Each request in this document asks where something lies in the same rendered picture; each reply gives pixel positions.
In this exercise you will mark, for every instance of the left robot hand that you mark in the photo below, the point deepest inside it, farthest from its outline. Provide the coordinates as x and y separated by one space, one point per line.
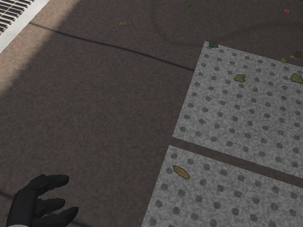
26 209

